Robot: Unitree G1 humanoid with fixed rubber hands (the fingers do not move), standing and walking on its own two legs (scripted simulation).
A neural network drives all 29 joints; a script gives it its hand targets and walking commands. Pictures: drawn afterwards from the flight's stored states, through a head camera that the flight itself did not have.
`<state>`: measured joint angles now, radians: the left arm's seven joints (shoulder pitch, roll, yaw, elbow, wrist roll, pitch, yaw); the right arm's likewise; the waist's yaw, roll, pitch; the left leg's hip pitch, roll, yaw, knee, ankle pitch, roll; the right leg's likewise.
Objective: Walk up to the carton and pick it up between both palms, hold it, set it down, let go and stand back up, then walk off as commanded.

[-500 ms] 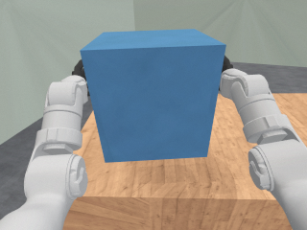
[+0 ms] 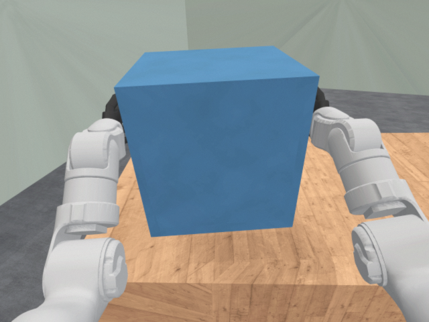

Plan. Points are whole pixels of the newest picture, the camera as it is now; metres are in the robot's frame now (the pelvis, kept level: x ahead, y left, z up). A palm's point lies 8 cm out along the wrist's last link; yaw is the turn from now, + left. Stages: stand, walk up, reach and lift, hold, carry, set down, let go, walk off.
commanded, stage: hold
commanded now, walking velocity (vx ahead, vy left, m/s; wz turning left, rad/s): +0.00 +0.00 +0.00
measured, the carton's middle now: (215, 136) +0.40 -0.01 +0.25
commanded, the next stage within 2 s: none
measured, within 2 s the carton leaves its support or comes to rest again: neither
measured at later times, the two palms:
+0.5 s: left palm (113, 128) +0.36 +0.16 +0.29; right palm (321, 115) +0.35 -0.19 +0.30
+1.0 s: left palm (115, 124) +0.38 +0.16 +0.29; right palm (317, 114) +0.36 -0.19 +0.30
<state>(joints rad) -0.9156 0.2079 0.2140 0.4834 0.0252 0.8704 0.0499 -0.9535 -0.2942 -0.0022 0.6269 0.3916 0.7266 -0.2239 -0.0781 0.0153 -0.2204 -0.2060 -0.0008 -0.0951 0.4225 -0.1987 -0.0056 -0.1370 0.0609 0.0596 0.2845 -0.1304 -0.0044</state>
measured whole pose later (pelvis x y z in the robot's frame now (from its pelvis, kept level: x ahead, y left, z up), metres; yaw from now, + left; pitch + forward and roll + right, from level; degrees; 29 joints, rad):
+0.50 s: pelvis -0.02 +0.00 +0.00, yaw +0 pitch -1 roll -2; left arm -0.99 0.21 0.23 0.57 0.05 0.86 0.04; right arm -1.03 -0.29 -0.03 0.72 0.35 0.72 -0.19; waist -0.07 0.01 -0.22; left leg -0.23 0.00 -0.09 0.41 -0.17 -0.01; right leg -0.17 0.06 0.06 0.30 -0.11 -0.01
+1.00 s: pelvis -0.01 -0.01 +0.00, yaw +1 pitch +0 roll -2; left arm -1.01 0.25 0.20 0.63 0.01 0.82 0.03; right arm -1.03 -0.29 -0.01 0.73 0.35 0.71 -0.21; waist -0.08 0.01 -0.23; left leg -0.24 0.00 -0.11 0.41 -0.18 -0.01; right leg -0.18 0.06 0.05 0.30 -0.12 -0.01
